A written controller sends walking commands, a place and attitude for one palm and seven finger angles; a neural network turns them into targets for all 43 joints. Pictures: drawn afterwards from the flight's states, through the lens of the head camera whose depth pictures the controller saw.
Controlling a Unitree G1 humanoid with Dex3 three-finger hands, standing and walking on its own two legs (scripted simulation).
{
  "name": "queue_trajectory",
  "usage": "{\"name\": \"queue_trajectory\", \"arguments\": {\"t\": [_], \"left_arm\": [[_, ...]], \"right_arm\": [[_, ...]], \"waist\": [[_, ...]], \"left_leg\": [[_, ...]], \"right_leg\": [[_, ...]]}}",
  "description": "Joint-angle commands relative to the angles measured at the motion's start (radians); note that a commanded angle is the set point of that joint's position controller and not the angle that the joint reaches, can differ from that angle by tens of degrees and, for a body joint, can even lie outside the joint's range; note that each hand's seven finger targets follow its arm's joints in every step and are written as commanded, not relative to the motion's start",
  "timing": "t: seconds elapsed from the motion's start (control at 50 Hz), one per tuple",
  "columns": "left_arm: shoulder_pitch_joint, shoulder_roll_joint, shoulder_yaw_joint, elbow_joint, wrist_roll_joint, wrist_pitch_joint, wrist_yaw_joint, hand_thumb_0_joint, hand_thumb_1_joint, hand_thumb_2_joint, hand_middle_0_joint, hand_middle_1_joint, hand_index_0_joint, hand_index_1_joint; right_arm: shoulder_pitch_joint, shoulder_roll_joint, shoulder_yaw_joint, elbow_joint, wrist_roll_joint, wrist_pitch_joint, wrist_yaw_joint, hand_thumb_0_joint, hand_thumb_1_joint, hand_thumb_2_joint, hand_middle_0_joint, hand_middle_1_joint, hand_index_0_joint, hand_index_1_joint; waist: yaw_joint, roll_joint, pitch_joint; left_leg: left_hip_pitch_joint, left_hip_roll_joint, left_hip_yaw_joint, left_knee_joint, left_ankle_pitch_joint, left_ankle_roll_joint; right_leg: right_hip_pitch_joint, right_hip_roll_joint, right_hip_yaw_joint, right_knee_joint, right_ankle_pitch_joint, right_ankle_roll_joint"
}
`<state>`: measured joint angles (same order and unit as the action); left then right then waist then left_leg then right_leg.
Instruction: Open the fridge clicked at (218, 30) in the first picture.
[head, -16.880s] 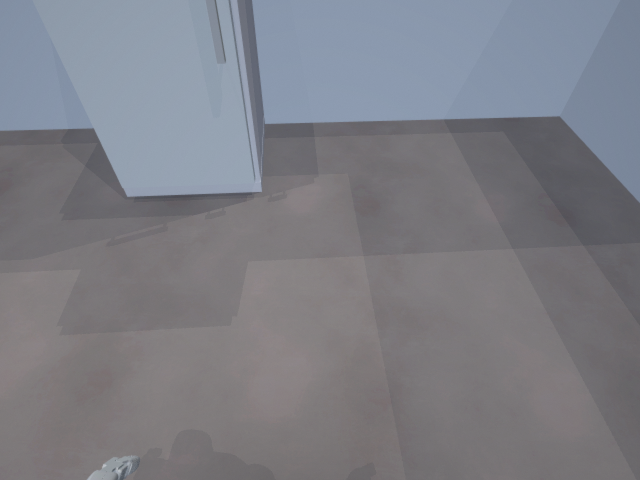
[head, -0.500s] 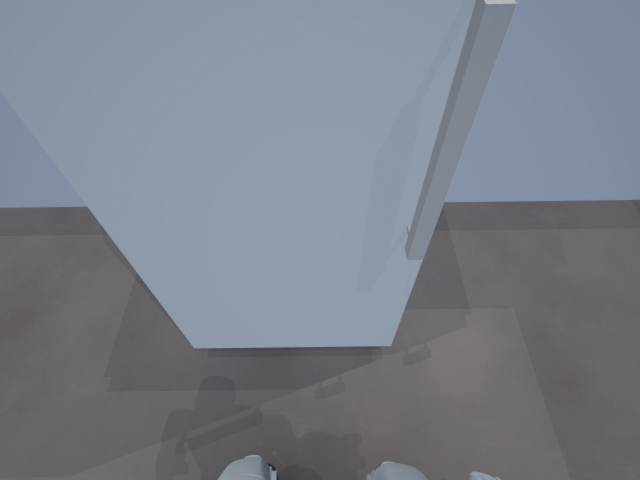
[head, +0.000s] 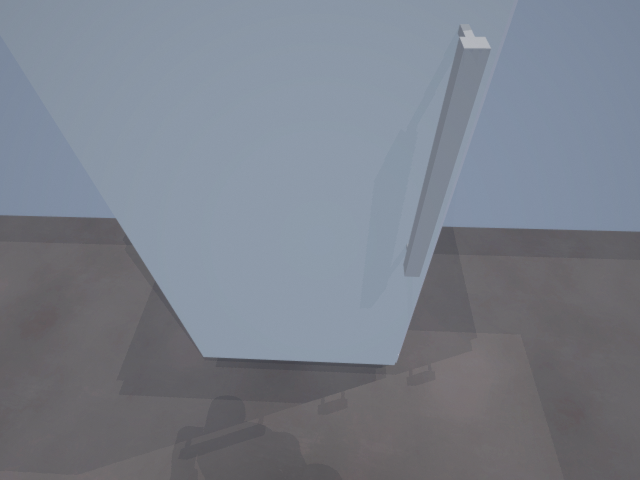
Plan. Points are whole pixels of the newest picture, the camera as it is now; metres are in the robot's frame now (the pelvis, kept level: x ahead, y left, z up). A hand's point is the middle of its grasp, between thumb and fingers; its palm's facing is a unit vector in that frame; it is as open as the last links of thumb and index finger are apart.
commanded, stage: come to a stop and stand still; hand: right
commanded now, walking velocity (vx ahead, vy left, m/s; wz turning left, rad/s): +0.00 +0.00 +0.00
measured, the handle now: (432, 178) +0.51 -0.12 +0.09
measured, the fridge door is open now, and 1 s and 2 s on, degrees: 0 0 0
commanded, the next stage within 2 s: look again from close up in 0.98 s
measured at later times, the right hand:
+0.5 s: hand out of the picture -0.01 -0.11 -0.18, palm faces +0.04 +0.98 -0.17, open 7.3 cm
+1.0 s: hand out of the picture +0.03 -0.17 -0.18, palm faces +0.00 +0.97 -0.24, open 7.4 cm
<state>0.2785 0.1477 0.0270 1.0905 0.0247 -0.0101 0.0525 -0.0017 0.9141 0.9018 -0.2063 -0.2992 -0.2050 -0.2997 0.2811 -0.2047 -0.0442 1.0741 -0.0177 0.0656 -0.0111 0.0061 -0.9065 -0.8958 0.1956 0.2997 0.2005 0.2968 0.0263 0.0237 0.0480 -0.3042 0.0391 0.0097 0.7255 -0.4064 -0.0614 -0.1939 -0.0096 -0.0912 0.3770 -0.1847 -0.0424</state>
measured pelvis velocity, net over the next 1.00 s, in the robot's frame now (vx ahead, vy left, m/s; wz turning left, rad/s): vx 0.01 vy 0.02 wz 0.01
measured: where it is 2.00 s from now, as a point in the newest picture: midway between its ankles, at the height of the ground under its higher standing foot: outside the picture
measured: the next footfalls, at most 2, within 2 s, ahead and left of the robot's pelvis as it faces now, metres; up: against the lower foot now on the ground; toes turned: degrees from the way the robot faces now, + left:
left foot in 0.08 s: +0.03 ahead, +0.15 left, +0.00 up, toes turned +2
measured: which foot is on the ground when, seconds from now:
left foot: up 0.00-0.06, down 0.08-1.00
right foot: down 0.00-1.00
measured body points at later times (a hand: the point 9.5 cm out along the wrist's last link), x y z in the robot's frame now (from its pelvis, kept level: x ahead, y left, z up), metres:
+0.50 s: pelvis +0.00 +0.05 -0.01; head +0.01 +0.05 +0.44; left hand -0.02 +0.26 -0.17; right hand -0.01 -0.16 -0.17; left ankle -0.01 +0.15 -0.75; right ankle +0.01 -0.09 -0.75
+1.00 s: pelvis +0.01 +0.02 -0.01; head +0.02 +0.03 +0.44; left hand +0.01 +0.24 -0.17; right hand +0.03 -0.22 -0.16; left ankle -0.01 +0.15 -0.75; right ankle +0.01 -0.09 -0.75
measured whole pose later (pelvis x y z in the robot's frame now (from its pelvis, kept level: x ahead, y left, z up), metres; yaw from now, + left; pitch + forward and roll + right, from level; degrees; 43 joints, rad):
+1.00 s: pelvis +0.01 +0.02 -0.01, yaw +0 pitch -1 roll -1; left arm 0.30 0.17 -0.01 1.07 0.02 -0.02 0.02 0.01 0.93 0.90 -0.20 -0.30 -0.20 -0.30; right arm 0.28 -0.17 0.01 1.07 -0.01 -0.01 -0.04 0.00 -0.90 -0.90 0.20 0.30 0.20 0.30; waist 0.01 -0.02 0.01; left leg -0.20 0.05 0.02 0.51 -0.31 -0.02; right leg -0.21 0.00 -0.08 0.49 -0.26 -0.02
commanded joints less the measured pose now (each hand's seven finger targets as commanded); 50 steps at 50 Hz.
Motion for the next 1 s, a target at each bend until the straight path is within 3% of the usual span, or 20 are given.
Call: {"name": "queue_trajectory", "arguments": {"t": [0.0,0.02,0.04,0.06,0.08,0.1,0.12,0.16,0.3,0.5,0.52,0.54,0.56,0.58,0.62,0.68,0.7,0.82,0.9,0.98], "left_arm": [[0.031,0.168,0.042,-0.002,-0.010,-0.006,-0.003,0.000,0.900,0.900,-0.200,-0.300,-0.200,-0.300],[0.031,0.151,0.040,0.007,-0.014,-0.006,-0.006,0.000,0.900,0.900,-0.200,-0.300,-0.200,-0.300],[0.049,0.115,0.033,0.015,-0.020,-0.008,-0.011,0.000,0.900,0.900,-0.200,-0.300,-0.200,-0.300],[0.049,0.071,0.021,0.015,-0.024,-0.005,-0.015,0.000,0.900,0.900,-0.200,-0.300,-0.200,-0.300],[0.049,0.036,0.009,0.013,-0.022,-0.002,-0.020,0.000,0.900,0.900,-0.200,-0.300,-0.200,-0.300],[0.060,0.031,0.007,0.019,-0.017,0.001,-0.026,0.000,0.900,0.900,-0.200,-0.300,-0.200,-0.300],[0.063,0.026,0.007,0.030,-0.009,0.009,-0.023,0.000,0.900,0.900,-0.200,-0.300,-0.200,-0.300],[0.077,0.041,0.009,0.045,-0.006,0.016,-0.023,0.000,0.900,0.900,-0.200,-0.300,-0.200,-0.300],[0.111,0.040,0.005,0.073,-0.010,0.008,-0.021,0.000,0.900,0.900,-0.200,-0.300,-0.200,-0.300],[0.081,0.054,0.009,0.054,-0.018,-0.004,-0.014,0.000,0.900,0.900,-0.200,-0.300,-0.200,-0.300],[-0.037,0.085,0.002,-0.025,-0.019,-0.016,-0.023,0.000,0.900,0.900,-0.200,-0.300,-0.200,-0.300],[0.033,0.024,-0.004,-0.055,-0.016,-0.001,-0.032,0.000,0.900,0.900,-0.200,-0.300,-0.200,-0.300],[0.053,0.026,0.000,-0.044,-0.012,0.000,-0.035,0.000,0.900,0.900,-0.200,-0.300,-0.200,-0.300],[0.081,0.033,-0.003,-0.039,-0.011,-0.007,-0.039,0.000,0.900,0.900,-0.200,-0.300,-0.200,-0.300],[0.118,0.057,-0.008,-0.042,-0.009,-0.021,-0.037,0.000,0.900,0.900,-0.200,-0.300,-0.200,-0.300],[0.080,0.085,-0.011,-0.061,-0.011,-0.024,-0.030,0.000,0.900,0.900,-0.200,-0.300,-0.200,-0.300],[0.077,0.082,-0.013,-0.062,-0.009,-0.026,-0.029,0.000,0.900,0.900,-0.200,-0.300,-0.200,-0.300],[0.066,0.107,-0.018,-0.066,-0.009,-0.024,-0.028,0.000,0.900,0.900,-0.200,-0.300,-0.200,-0.300],[0.065,0.115,-0.020,-0.058,-0.008,-0.027,-0.029,0.000,0.900,0.900,-0.200,-0.300,-0.200,-0.300],[0.058,0.121,-0.020,-0.051,-0.010,-0.028,-0.028,0.000,0.900,0.900,-0.200,-0.300,-0.200,-0.300]], "right_arm": [[0.070,-0.015,0.002,-0.017,-0.001,-0.042,-0.004,0.000,-0.900,-0.900,0.200,0.300,0.200,0.300],[0.095,-0.020,0.002,-0.003,-0.002,-0.049,-0.008,0.000,-0.900,-0.900,0.200,0.300,0.200,0.300],[0.089,-0.048,0.001,0.002,-0.003,-0.058,-0.015,0.000,-0.900,-0.900,0.200,0.300,0.200,0.300],[0.075,-0.078,0.002,0.004,-0.002,-0.068,-0.021,0.000,-0.900,-0.900,0.200,0.300,0.200,0.300],[0.047,-0.101,0.002,0.000,0.001,-0.072,-0.023,0.000,-0.900,-0.900,0.200,0.300,0.200,0.300],[0.031,-0.107,0.005,-0.007,0.002,-0.074,-0.024,0.000,-0.900,-0.900,0.200,0.300,0.200,0.300],[0.032,-0.099,0.003,-0.001,0.002,-0.084,-0.024,0.000,-0.900,-0.900,0.200,0.300,0.200,0.300],[0.025,-0.070,0.011,0.006,0.004,-0.080,-0.025,0.000,-0.900,-0.900,0.200,0.300,0.200,0.300],[0.043,-0.049,0.014,0.006,0.009,-0.080,-0.023,0.000,-0.900,-0.900,0.200,0.300,0.200,0.300],[0.085,-0.030,0.017,0.020,0.005,-0.089,-0.026,0.000,-0.900,-0.900,0.200,0.300,0.200,0.300],[0.162,-0.042,0.021,0.056,-0.004,-0.106,-0.068,0.000,-0.900,-0.900,0.200,0.300,0.200,0.300],[0.101,-0.091,0.021,0.000,-0.002,-0.119,-0.057,0.000,-0.900,-0.900,0.200,0.300,0.200,0.300],[0.062,-0.080,0.021,-0.019,-0.004,-0.119,-0.048,0.000,-0.900,-0.900,0.200,0.300,0.200,0.300],[0.051,-0.070,0.022,-0.022,-0.005,-0.120,-0.047,0.000,-0.900,-0.900,0.200,0.300,0.200,0.300],[0.067,-0.036,0.027,-0.020,0.002,-0.126,-0.043,0.000,-0.900,-0.900,0.200,0.300,0.200,0.300],[0.083,-0.015,0.035,-0.015,0.001,-0.105,-0.038,0.000,-0.900,-0.900,0.200,0.300,0.200,0.300],[0.082,-0.013,0.036,-0.014,-0.001,-0.103,-0.037,0.000,-0.900,-0.900,0.200,0.300,0.200,0.300],[0.082,-0.028,0.038,-0.016,0.002,-0.093,-0.031,0.000,-0.900,-0.900,0.200,0.300,0.200,0.300],[0.074,-0.044,0.035,-0.023,0.001,-0.089,-0.029,0.000,-0.900,-0.900,0.200,0.300,0.200,0.300],[0.063,-0.057,0.035,-0.024,0.005,-0.089,-0.027,0.000,-0.900,-0.900,0.200,0.300,0.200,0.300]], "waist": [[-0.028,-0.148,-0.054],[-0.041,-0.113,-0.057],[-0.035,-0.049,-0.055],[-0.028,0.050,-0.030],[-0.017,0.110,0.011],[-0.009,0.081,0.024],[-0.015,0.188,0.023],[-0.016,0.157,0.082],[-0.016,-0.011,0.067],[-0.023,-0.014,-0.004],[-0.064,-0.032,0.032],[0.005,-0.019,-0.048],[0.012,-0.056,-0.036],[0.025,-0.052,-0.047],[0.016,-0.042,-0.083],[-0.012,-0.051,-0.005],[-0.017,-0.082,0.027],[-0.027,-0.018,0.072],[-0.032,-0.045,0.045],[-0.032,-0.019,0.009]], "left_leg": [[0.111,-0.008,0.035,-0.248,0.141,0.020],[0.173,0.001,0.034,-0.342,0.226,0.019],[0.227,0.050,-0.030,-0.385,0.260,0.034],[0.204,0.143,-0.131,-0.420,0.246,0.072],[0.121,0.197,-0.168,-0.460,0.185,0.109],[0.056,0.209,-0.162,-0.477,0.153,0.124],[0.036,0.176,-0.172,-0.493,0.134,0.129],[-0.016,0.162,-0.158,-0.512,0.069,0.132],[0.013,0.086,-0.097,-0.463,0.108,0.100],[0.076,0.071,-0.058,-0.411,0.312,0.084],[0.077,0.142,-0.153,-0.392,0.720,0.051],[0.090,0.186,-0.176,-0.409,0.471,0.117],[0.033,0.164,-0.149,-0.417,0.262,0.149],[0.023,0.129,-0.121,-0.391,0.200,0.154],[0.061,0.066,-0.068,-0.310,0.258,0.126],[0.057,0.034,-0.045,-0.287,0.177,0.108],[0.058,0.032,-0.042,-0.284,0.181,0.107],[0.051,0.036,-0.043,-0.299,0.145,0.095],[0.081,0.040,-0.038,-0.294,0.178,0.092],[0.090,0.051,-0.045,-0.299,0.219,0.090]], "right_leg": [[0.004,-0.224,0.202,-0.065,0.148,-0.061],[-0.034,-0.191,0.172,-0.035,0.090,-0.028],[-0.091,-0.150,0.140,0.007,0.026,0.009],[-0.130,-0.098,0.088,0.052,-0.059,0.043],[-0.124,-0.061,0.054,0.054,-0.125,0.059],[-0.072,-0.055,0.052,0.058,-0.099,0.058],[-0.058,-0.057,0.045,0.083,-0.092,0.063],[-0.049,-0.069,0.045,0.096,-0.078,0.062],[-0.012,-0.087,0.059,0.030,0.019,0.064],[0.040,-0.108,0.072,0.016,0.101,0.057],[-0.064,-0.100,0.036,0.242,0.030,0.073],[-0.078,-0.061,0.064,0.240,-0.178,0.056],[-0.040,-0.056,0.055,0.200,-0.159,0.054],[-0.017,-0.062,0.057,0.143,-0.090,0.055],[-0.001,-0.092,0.104,0.111,0.048,0.030],[-0.061,-0.112,0.135,0.054,0.040,0.011],[-0.082,-0.113,0.140,0.039,0.052,0.006],[-0.089,-0.099,0.143,-0.016,-0.029,0.002],[-0.070,-0.098,0.139,-0.028,0.001,0.000],[-0.032,-0.097,0.123,-0.012,0.050,0.003]]}}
